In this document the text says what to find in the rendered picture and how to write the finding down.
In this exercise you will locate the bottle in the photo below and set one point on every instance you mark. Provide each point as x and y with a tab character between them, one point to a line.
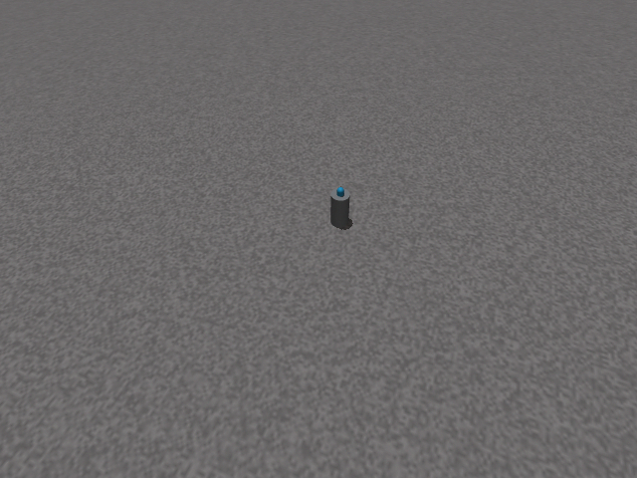
339	207

